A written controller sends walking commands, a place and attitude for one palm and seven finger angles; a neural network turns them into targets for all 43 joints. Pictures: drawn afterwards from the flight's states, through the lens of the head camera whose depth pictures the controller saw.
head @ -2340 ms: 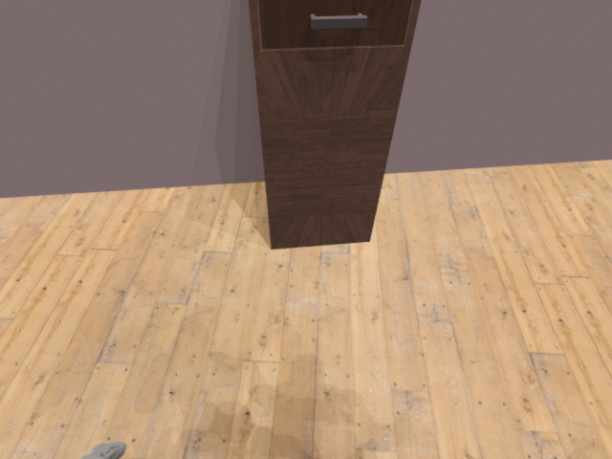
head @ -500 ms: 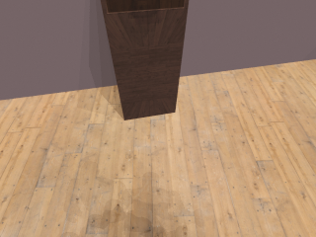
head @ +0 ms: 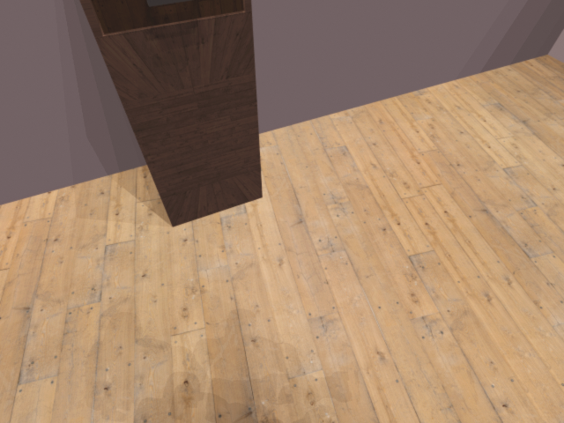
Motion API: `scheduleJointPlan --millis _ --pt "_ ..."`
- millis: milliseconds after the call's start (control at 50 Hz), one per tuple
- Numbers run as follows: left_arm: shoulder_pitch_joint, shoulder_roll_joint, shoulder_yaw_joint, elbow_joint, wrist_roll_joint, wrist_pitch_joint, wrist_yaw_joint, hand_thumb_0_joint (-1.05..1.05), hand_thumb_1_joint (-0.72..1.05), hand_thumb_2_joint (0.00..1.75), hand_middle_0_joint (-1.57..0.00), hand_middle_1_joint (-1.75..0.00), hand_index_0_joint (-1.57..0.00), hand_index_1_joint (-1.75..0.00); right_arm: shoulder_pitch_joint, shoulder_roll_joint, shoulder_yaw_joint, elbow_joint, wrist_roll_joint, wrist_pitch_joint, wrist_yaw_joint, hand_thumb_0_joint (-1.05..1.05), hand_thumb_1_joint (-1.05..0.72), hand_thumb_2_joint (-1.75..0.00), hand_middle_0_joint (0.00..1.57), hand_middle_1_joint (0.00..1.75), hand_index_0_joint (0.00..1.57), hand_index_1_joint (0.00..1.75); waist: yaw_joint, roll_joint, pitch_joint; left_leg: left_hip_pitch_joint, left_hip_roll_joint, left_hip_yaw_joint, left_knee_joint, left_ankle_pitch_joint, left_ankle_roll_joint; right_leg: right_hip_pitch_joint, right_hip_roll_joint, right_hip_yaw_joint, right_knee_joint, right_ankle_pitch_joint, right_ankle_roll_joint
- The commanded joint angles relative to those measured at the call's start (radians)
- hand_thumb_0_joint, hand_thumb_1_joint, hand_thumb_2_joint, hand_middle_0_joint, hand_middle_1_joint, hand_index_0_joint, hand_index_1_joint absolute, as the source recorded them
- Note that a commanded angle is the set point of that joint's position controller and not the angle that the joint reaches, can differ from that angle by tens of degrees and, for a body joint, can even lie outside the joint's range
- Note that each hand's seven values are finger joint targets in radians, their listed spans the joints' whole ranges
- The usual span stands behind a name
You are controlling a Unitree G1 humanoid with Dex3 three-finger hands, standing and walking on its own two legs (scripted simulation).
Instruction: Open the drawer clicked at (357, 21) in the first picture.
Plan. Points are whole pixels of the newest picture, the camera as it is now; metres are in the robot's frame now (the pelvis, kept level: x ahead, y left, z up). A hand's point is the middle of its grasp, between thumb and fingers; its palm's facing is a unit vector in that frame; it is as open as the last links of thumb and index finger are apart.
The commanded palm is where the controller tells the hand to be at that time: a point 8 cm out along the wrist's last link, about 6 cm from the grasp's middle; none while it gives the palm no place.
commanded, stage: walk to a spot facing it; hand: left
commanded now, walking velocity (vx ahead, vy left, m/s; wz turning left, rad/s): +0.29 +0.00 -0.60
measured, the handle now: out of the picture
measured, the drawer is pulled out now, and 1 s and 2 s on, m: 0.00 0.00 0.00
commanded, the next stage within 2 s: turn to face it in 1.34 s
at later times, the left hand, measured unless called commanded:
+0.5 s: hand (221, 346) +0.27 +0.15 -0.18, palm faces -0.37 -0.92 -0.14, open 7.4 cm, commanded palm none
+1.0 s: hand (273, 268) +0.44 +0.07 -0.18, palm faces -0.43 -0.88 -0.21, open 7.3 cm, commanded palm none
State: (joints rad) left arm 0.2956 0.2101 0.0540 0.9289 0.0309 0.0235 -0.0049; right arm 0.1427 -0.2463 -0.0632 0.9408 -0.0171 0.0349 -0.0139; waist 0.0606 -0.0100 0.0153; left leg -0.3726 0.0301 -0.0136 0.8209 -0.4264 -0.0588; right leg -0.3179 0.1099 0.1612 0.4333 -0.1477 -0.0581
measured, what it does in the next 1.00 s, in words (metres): walks ahead, turning right: left foot, then right foot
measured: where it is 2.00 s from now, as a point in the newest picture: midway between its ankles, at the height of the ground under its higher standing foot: (352, 355)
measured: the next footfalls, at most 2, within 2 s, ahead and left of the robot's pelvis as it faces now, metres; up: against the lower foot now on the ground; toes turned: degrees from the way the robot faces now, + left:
left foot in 0.10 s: +0.02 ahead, +0.14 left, +0.00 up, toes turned -3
right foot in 0.58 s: +0.26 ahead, -0.17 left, +0.00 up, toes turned -31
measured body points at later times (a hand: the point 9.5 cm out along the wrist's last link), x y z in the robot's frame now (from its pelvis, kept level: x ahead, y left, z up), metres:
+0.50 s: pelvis +0.11 +0.00 -0.01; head +0.16 +0.01 +0.43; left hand +0.29 +0.20 -0.17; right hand -0.06 -0.18 -0.14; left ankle -0.02 +0.14 -0.74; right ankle +0.19 -0.16 -0.69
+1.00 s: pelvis +0.31 -0.08 -0.01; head +0.32 -0.07 +0.44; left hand +0.46 +0.12 -0.16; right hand +0.29 -0.34 -0.14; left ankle +0.46 -0.01 -0.72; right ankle +0.23 -0.15 -0.74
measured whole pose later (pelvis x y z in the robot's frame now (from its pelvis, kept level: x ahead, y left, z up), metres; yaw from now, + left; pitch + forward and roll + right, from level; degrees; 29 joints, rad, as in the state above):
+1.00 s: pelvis +0.31 -0.08 -0.01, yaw -30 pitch +0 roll -2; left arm 0.29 0.22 0.05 0.99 0.03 -0.05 0.00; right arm 0.17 -0.16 -0.05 0.93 -0.03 -0.03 0.02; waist 0.03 0.00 0.00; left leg -0.49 0.13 0.07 0.72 -0.23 -0.05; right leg -0.16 0.07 -0.03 0.47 -0.31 -0.05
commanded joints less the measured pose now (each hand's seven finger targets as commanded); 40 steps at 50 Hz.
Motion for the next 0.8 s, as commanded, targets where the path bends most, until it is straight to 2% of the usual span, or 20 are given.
scheduleJointPlan --millis 0,20,40,60,80,100,120,200,260,320,420,460,500,540,560,580,600,660,720,780 --pt "-0.023 0.215 0.062 -0.076 -0.003 -0.015 0.002 0.00 0.90 0.90 -0.20 -0.30 -0.20 -0.30 0.045 -0.072 -0.012 -0.084 0.009 -0.055 -0.004 0.00 -0.90 -0.90 0.20 0.30 0.20 0.30 -0.039 -0.170 -0.071 0.144 -0.042 0.017 -0.251 0.003 0.038 -0.021 -0.220 0.365 -0.178 -0.339 -0.112" --pt "-0.062 0.208 0.062 -0.087 -0.007 -0.012 0.000 0.00 0.90 0.90 -0.20 -0.30 -0.20 -0.30 0.123 -0.078 -0.015 -0.060 0.011 -0.061 -0.008 0.00 -0.90 -0.90 0.20 0.30 0.20 0.30 -0.082 -0.141 -0.072 0.322 -0.049 0.025 -0.379 0.077 0.049 -0.151 -0.174 0.322 -0.137 -0.382 -0.070" --pt "-0.089 0.173 0.054 -0.102 -0.009 -0.014 -0.004 0.00 0.90 0.90 -0.20 -0.30 -0.20 -0.30 0.215 -0.115 -0.026 -0.035 0.014 -0.069 -0.019 0.00 -0.90 -0.90 0.20 0.30 0.20 0.30 -0.130 -0.038 -0.098 0.537 0.028 -0.021 -0.481 0.049 0.066 -0.316 -0.104 0.229 -0.018 -0.415 -0.017" --pt "-0.097 0.104 0.043 -0.123 -0.019 -0.014 -0.016 0.00 0.90 0.90 -0.20 -0.30 -0.20 -0.30 0.269 -0.215 -0.044 -0.030 0.000 -0.072 -0.027 0.00 -0.90 -0.90 0.20 0.30 0.20 0.30 -0.163 0.269 -0.080 0.620 0.289 -0.329 -0.637 -0.222 0.117 -0.510 0.018 0.050 0.264 -0.453 0.034" --pt "-0.156 0.119 0.051 -0.157 -0.013 -0.023 -0.019 0.00 0.90 0.90 -0.20 -0.30 -0.20 -0.30 0.238 -0.253 -0.047 -0.050 0.003 -0.072 -0.027 0.00 -0.90 -0.90 0.20 0.30 0.20 0.30 -0.153 0.297 0.026 0.456 0.476 -0.500 -0.714 -0.335 0.180 -0.562 -0.059 -0.062 0.450 -0.382 0.068" --pt "-0.168 0.150 0.064 -0.161 -0.002 -0.028 -0.031 0.00 0.90 0.90 -0.20 -0.30 -0.20 -0.30 0.184 -0.213 -0.030 -0.076 -0.002 -0.077 -0.023 0.00 -0.90 -0.90 0.20 0.30 0.20 0.30 -0.119 0.150 0.100 0.318 0.463 -0.472 -0.736 -0.288 0.220 -0.516 -0.110 -0.052 0.549 -0.297 0.080" --pt "-0.119 0.148 0.072 -0.129 0.008 -0.022 -0.042 0.00 0.90 0.90 -0.20 -0.30 -0.20 -0.30 0.128 -0.165 -0.017 -0.080 -0.005 -0.083 -0.017 0.00 -0.90 -0.90 0.20 0.30 0.20 0.30 -0.067 0.114 0.096 0.277 0.370 -0.343 -0.717 -0.217 0.178 -0.477 -0.108 -0.072 0.618 -0.206 0.086" --pt "-0.064 0.089 0.057 -0.078 0.010 -0.002 -0.058 0.00 0.90 0.90 -0.20 -0.30 -0.20 -0.30 0.152 -0.095 0.009 -0.061 -0.001 -0.107 -0.022 0.00 -0.90 -0.90 0.20 0.30 0.20 0.30 -0.039 0.133 0.126 0.223 0.236 -0.061 -0.675 0.054 0.121 -0.457 -0.131 -0.122 0.794 -0.038 0.099" --pt "-0.091 0.062 0.044 -0.078 0.010 0.003 -0.056 0.00 0.90 0.90 -0.20 -0.30 -0.20 -0.30 0.256 -0.060 0.021 -0.019 0.004 -0.118 -0.028 0.00 -0.90 -0.90 0.20 0.30 0.20 0.30 -0.055 0.172 0.130 0.304 0.223 0.029 -0.628 0.320 0.095 -0.523 -0.148 -0.146 0.832 0.010 0.103" --pt "-0.169 0.047 0.031 -0.098 0.005 0.004 -0.060 0.00 0.90 0.90 -0.20 -0.30 -0.20 -0.30 0.333 -0.060 0.023 0.018 0.001 -0.123 -0.030 0.00 -0.90 -0.90 0.20 0.30 0.20 0.30 -0.079 0.141 0.144 0.394 0.257 0.064 -0.600 0.506 0.131 -0.580 -0.174 -0.188 0.763 0.001 0.103" --pt "-0.343 0.015 0.007 -0.138 -0.002 -0.013 -0.068 0.00 0.90 0.90 -0.20 -0.30 -0.20 -0.30 0.427 -0.068 0.016 0.073 -0.015 -0.121 -0.030 0.00 -0.90 -0.90 0.20 0.30 0.20 0.30 -0.140 0.145 0.168 0.490 0.284 0.157 -0.562 0.700 0.165 -0.505 -0.173 -0.292 0.423 -0.049 0.069" --pt "-0.332 0.016 0.004 -0.131 -0.004 -0.021 -0.066 0.00 0.90 0.90 -0.20 -0.30 -0.20 -0.30 0.431 -0.077 0.012 0.088 -0.014 -0.117 -0.028 0.00 -0.90 -0.90 0.20 0.30 0.20 0.30 -0.122 0.163 0.134 0.487 0.285 0.224 -0.486 0.939 0.155 -0.368 -0.129 -0.340 0.298 -0.085 0.035" --pt "-0.189 0.052 0.016 -0.085 -0.003 -0.033 -0.057 0.00 0.90 0.90 -0.20 -0.30 -0.20 -0.30 0.394 -0.124 -0.003 0.085 -0.006 -0.118 -0.026 0.00 -0.90 -0.90 0.20 0.30 0.20 0.30 -0.056 0.195 0.025 0.497 0.294 0.270 -0.307 1.206 0.137 -0.155 -0.072 -0.369 0.234 -0.112 -0.009" --pt "0.084 0.145 0.048 0.000 0.004 -0.057 -0.042 0.00 0.90 0.90 -0.20 -0.30 -0.20 -0.30 0.353 -0.133 -0.005 0.060 0.009 -0.114 -0.013 0.00 -0.90 -0.90 0.20 0.30 0.20 0.30 0.077 0.112 -0.162 0.237 0.269 0.292 0.086 1.009 0.069 0.370 -0.089 -0.316 0.109 0.014 -0.060" --pt "0.193 0.251 0.072 0.024 0.000 -0.064 -0.026 0.00 0.90 0.90 -0.20 -0.30 -0.20 -0.30 0.375 -0.061 0.008 0.039 0.027 -0.114 -0.001 0.00 -0.90 -0.90 0.20 0.30 0.20 0.30 0.108 -0.087 -0.292 -0.095 0.134 0.282 0.422 0.192 0.021 0.674 -0.380 0.083 0.082 0.077 -0.174" --pt "0.219 0.316 0.084 0.031 -0.025 -0.059 -0.013 0.00 0.90 0.90 -0.20 -0.30 -0.20 -0.30 0.330 -0.024 0.011 -0.001 0.032 -0.119 -0.011 0.00 -0.90 -0.90 0.20 0.30 0.20 0.30 0.090 -0.171 -0.383 -0.264 0.045 0.149 0.706 -0.183 0.012 0.734 -0.554 0.454 -0.019 0.205 -0.264" --pt "0.177 0.306 0.088 0.021 -0.033 -0.053 -0.005 0.00 0.90 0.90 -0.20 -0.30 -0.20 -0.30 0.243 -0.044 0.004 -0.020 0.026 -0.119 -0.014 0.00 -0.90 -0.90 0.20 0.30 0.20 0.30 0.086 -0.039 -0.266 -0.319 0.095 0.046 0.724 -0.094 0.036 0.629 -0.544 0.374 -0.076 0.137 -0.278" --pt "-0.028 0.183 0.044 -0.015 -0.024 -0.066 0.006 0.00 0.90 0.90 -0.20 -0.30 -0.20 -0.30 0.207 -0.026 0.002 0.005 0.000 -0.092 -0.005 0.00 -0.90 -0.90 0.20 0.30 0.20 0.30 -0.026 0.039 -0.028 -0.199 0.181 0.022 0.566 0.071 0.027 0.124 -0.439 0.166 -0.166 -0.012 -0.177" --pt "-0.091 0.142 0.031 -0.010 -0.006 -0.081 0.008 0.00 0.90 0.90 -0.20 -0.30 -0.20 -0.30 0.294 0.020 0.005 0.032 -0.011 -0.059 0.000 0.00 -0.90 -0.90 0.20 0.30 0.20 0.30 -0.110 0.003 0.005 -0.117 0.169 0.050 0.409 0.110 0.010 -0.057 -0.346 0.007 -0.194 0.025 -0.137" --pt "-0.085 0.124 0.033 -0.002 -0.006 -0.086 0.004 0.00 0.90 0.90 -0.20 -0.30 -0.20 -0.30 0.272 0.025 0.000 0.017 -0.013 -0.053 0.012 0.00 -0.90 -0.90 0.20 0.30 0.20 0.30 -0.116 -0.092 0.011 -0.120 0.154 0.070 0.271 0.207 -0.002 -0.083 -0.286 -0.037 -0.220 -0.068 -0.125"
